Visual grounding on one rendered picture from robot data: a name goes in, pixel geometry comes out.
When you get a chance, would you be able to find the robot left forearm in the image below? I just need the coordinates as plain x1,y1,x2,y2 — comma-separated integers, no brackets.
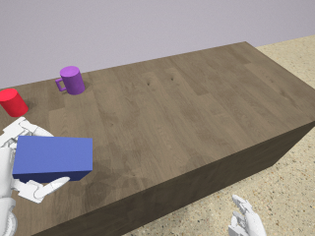
0,198,18,236

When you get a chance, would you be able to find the right robot hand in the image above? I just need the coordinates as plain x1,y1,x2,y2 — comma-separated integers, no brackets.
228,194,267,236

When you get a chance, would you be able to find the sponge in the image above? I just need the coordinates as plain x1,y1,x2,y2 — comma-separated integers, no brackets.
12,135,93,184

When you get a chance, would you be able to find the left robot hand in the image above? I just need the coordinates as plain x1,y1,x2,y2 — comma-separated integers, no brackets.
0,117,70,205

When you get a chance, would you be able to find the table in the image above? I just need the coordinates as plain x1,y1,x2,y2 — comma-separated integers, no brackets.
0,41,315,236

